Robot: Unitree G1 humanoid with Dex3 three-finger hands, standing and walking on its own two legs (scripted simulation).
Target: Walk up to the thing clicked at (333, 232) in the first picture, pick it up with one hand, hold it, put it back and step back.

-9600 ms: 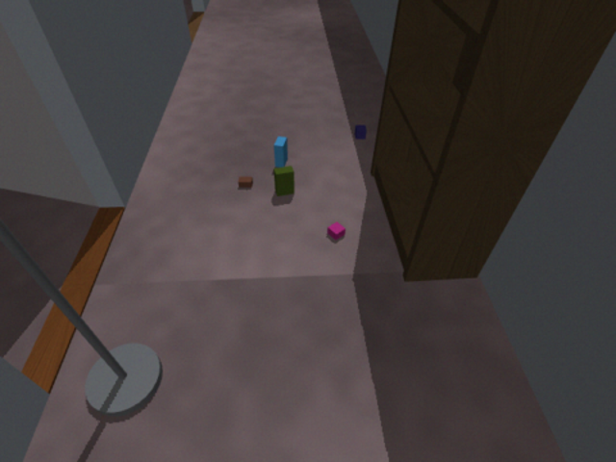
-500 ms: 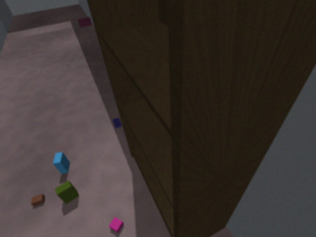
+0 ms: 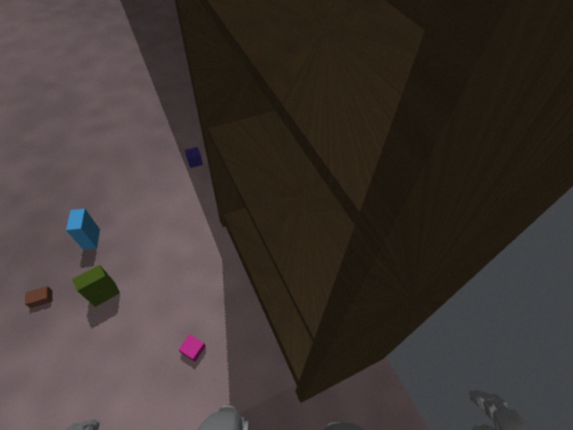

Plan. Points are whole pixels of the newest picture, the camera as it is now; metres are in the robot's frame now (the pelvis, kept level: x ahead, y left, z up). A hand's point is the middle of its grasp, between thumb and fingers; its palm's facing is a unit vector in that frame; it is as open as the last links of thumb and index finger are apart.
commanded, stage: walk up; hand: left
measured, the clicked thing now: (192, 348) +0.43 +0.30 -0.72
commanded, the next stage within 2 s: none
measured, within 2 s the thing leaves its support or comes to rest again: neither
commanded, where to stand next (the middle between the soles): +0.08 -0.01 m, yaw +2 degrees
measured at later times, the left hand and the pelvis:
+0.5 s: hand out of the picture -0.01 +0.30 -0.13, palm faces +0.06 -0.92 -0.40, open 7.4 cm; pelvis +0.02 +0.01 +0.01, yaw +3 degrees
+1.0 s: hand out of the picture +0.01 +0.26 -0.14, palm faces -0.01 -0.91 -0.42, open 7.4 cm; pelvis -0.06 -0.01 +0.00, yaw +0 degrees
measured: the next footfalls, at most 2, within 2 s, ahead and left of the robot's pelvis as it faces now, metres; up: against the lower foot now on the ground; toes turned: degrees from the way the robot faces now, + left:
right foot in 0.06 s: +0.00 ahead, -0.13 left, +0.00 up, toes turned +0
left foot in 0.46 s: +0.12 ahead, +0.13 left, +0.00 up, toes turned +3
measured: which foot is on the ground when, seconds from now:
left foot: down 0.00-0.10, up 0.12-0.44, down 0.46-0.88, up 0.90-1.00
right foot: up 0.00-0.04, down 0.06-0.48, up 0.50-0.84, down 0.86-1.00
